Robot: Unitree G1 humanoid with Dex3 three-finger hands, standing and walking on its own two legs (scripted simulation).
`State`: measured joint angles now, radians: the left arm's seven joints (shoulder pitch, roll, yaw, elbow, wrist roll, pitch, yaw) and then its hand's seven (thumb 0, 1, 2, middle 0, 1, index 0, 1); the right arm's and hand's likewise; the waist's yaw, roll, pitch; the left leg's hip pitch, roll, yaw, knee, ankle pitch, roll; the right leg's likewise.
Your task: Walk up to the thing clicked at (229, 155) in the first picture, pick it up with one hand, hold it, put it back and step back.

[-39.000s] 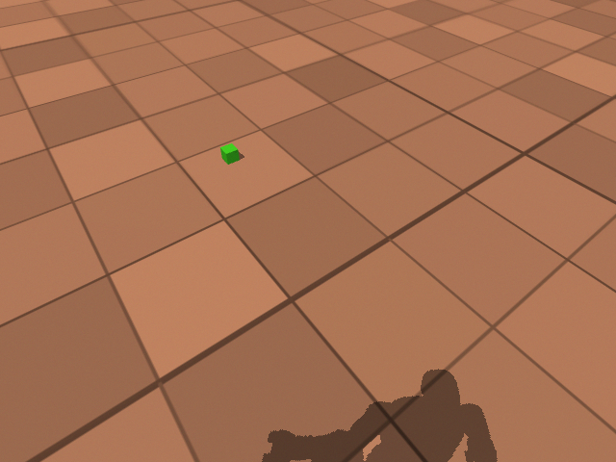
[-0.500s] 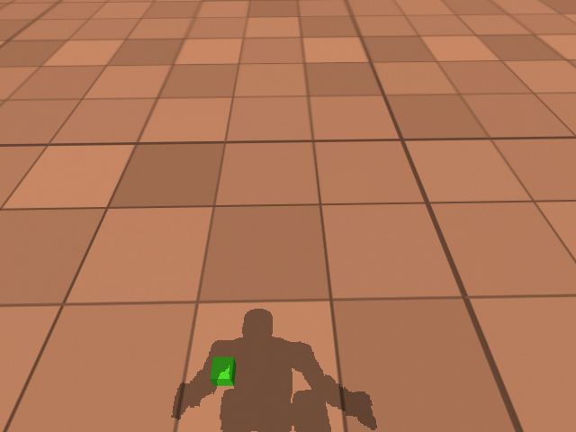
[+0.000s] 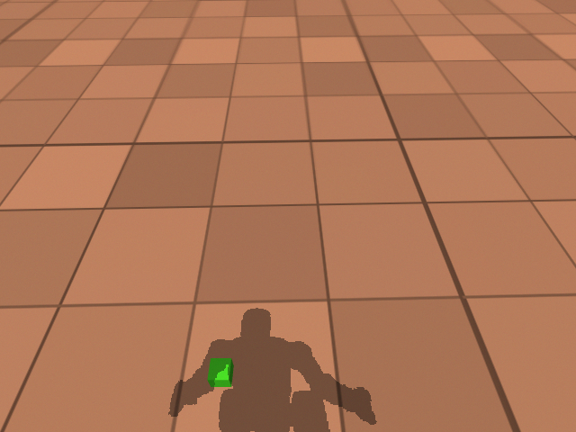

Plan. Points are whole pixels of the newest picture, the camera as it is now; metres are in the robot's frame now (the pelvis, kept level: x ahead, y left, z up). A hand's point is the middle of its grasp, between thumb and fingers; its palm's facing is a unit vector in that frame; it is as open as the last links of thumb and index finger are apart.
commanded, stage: stand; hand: left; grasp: from above
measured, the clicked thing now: (221, 372) +0.45 +0.25 -0.75
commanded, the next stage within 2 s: step back in 0.62 s
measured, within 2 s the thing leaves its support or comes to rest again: neither
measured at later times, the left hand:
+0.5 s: hand out of the picture +0.08 +0.25 -0.16, palm faces +0.00 -0.94 -0.34, open 7.4 cm
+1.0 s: hand out of the picture +0.09 +0.32 -0.19, palm faces -0.02 -0.93 -0.37, open 7.4 cm
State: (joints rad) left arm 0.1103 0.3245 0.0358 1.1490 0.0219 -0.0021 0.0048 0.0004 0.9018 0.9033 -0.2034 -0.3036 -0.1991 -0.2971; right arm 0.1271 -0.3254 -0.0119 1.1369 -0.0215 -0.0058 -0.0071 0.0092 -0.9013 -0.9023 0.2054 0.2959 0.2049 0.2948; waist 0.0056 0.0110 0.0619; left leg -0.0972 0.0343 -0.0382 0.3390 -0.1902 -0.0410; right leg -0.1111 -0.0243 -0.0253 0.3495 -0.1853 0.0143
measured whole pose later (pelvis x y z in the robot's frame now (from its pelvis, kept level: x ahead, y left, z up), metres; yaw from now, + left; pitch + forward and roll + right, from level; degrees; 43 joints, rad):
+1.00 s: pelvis -0.06 +0.06 -0.02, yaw -1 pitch -2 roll -1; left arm 0.02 0.42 0.08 0.91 0.01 0.07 0.04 0.00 0.90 0.90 -0.20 -0.30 -0.20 -0.30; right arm 0.15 -0.35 -0.05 0.98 -0.04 0.03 0.00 0.01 -0.90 -0.90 0.20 0.30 0.20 0.29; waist -0.02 -0.07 0.20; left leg -0.28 -0.04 -0.01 0.63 -0.31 0.06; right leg -0.45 0.08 0.18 0.98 -0.53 -0.01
